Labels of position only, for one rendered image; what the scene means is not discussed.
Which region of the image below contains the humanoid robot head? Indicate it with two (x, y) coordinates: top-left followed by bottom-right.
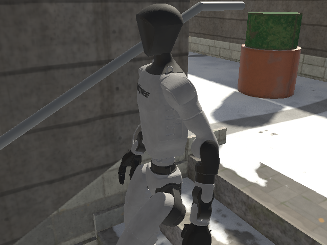
(136, 4), (183, 75)

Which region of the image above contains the left robot forearm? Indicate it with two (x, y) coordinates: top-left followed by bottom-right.
(190, 140), (220, 226)

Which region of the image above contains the right robot hand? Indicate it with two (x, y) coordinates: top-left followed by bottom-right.
(118, 150), (142, 185)

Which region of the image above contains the robot right upper arm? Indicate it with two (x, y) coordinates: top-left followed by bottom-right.
(138, 63), (152, 76)

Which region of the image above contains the robot left upper arm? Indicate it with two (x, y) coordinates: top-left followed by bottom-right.
(160, 74), (219, 159)

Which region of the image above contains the right robot forearm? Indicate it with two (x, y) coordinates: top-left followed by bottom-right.
(131, 130), (146, 155)

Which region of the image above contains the right robot thigh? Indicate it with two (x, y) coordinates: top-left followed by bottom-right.
(124, 163), (152, 227)

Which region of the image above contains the left robot hand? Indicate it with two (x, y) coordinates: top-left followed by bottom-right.
(181, 223), (212, 245)

